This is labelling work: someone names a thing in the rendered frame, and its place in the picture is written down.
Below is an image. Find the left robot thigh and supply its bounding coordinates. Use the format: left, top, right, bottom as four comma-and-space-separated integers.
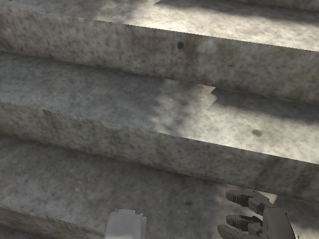
104, 209, 147, 239

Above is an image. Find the right robot hand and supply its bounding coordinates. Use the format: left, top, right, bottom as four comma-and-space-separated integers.
217, 190, 299, 239

